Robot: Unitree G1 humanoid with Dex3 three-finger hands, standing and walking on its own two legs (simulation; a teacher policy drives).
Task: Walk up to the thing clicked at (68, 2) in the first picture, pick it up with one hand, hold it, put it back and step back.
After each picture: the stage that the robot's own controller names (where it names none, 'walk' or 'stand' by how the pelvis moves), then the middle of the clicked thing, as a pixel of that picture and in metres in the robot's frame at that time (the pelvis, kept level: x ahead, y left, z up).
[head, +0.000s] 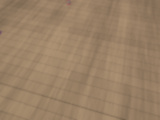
stand; (68, 1) +2.38 +0.22 -0.72
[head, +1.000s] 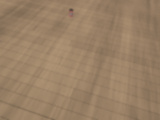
walk; (71, 13) +2.24 +0.14 -0.71
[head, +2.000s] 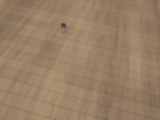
walk; (63, 28) +1.56 +0.18 -0.72
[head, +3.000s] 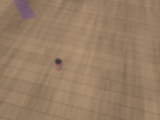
walk; (58, 64) +0.98 +0.19 -0.72
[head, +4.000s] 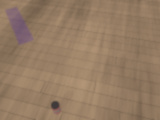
walk; (56, 107) +0.55 +0.22 -0.70
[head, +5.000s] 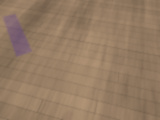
stand; out of the picture +0.37 +0.22 -0.72
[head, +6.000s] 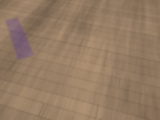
stand; out of the picture +0.37 +0.20 -0.73
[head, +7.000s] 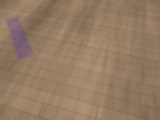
stand; out of the picture +0.36 +0.20 -0.73
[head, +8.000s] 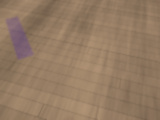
stand; out of the picture +0.35 +0.20 -0.73
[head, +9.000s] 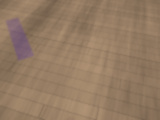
go down; out of the picture +0.35 +0.20 -0.73
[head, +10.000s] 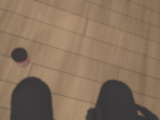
go down; (21, 58) +0.44 +0.25 -0.33
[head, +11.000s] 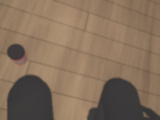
approach; (18, 55) +0.42 +0.26 -0.30
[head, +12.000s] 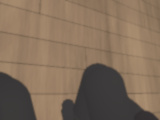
close in; out of the picture +0.40 +0.31 -0.22
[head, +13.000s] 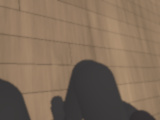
close; out of the picture +0.40 +0.31 -0.22
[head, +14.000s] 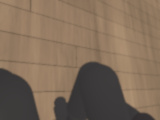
lift; out of the picture +0.37 +0.29 -0.21
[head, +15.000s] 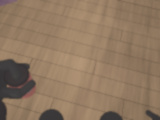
lift; (21, 82) +0.33 +0.20 -0.01
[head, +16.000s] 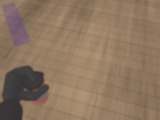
hold; (36, 88) +0.33 +0.17 +0.01
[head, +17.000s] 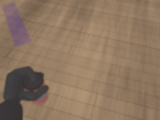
hold; (36, 89) +0.33 +0.17 +0.00
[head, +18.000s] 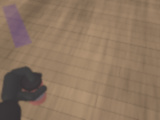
crouch; (34, 89) +0.33 +0.18 +0.00
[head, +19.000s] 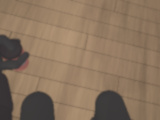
crouch; (15, 56) +0.42 +0.22 -0.09
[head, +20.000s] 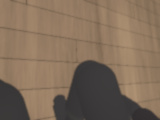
lower; out of the picture +0.39 +0.32 -0.23
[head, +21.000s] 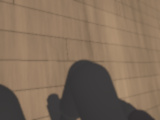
lower; out of the picture +0.41 +0.33 -0.23
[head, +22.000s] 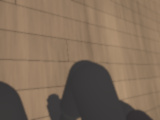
lower; out of the picture +0.41 +0.33 -0.23
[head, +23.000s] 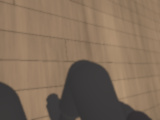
lower; out of the picture +0.41 +0.33 -0.23
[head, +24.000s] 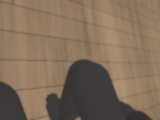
loosen; out of the picture +0.41 +0.33 -0.23
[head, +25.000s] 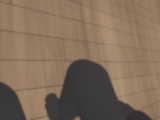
withdraw; out of the picture +0.40 +0.32 -0.23
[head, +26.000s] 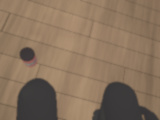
walk; (28, 57) +0.46 +0.26 -0.33
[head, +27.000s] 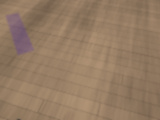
stand; out of the picture +0.39 +0.19 -0.66
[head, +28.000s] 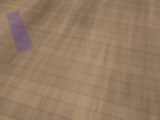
stand; out of the picture +0.41 +0.21 -0.67
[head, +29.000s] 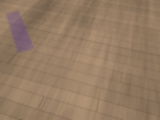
stand; out of the picture +0.40 +0.20 -0.67
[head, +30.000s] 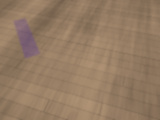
stand; out of the picture +0.42 +0.19 -0.72
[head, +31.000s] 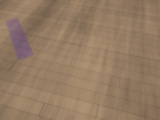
stand; out of the picture +0.38 +0.20 -0.73
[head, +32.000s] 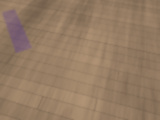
walk; out of the picture +0.38 +0.21 -0.72
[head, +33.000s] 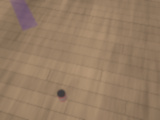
walk; (62, 95) +0.54 +0.20 -0.70
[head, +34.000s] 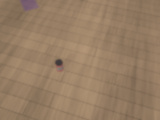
walk; (59, 65) +0.81 +0.19 -0.69
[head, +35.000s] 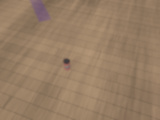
stand; (66, 64) +1.02 +0.19 -0.71
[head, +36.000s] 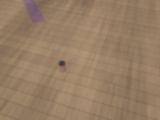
stand; (62, 66) +1.00 +0.20 -0.73
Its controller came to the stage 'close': yes
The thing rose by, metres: 0.71
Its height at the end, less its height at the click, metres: +0.00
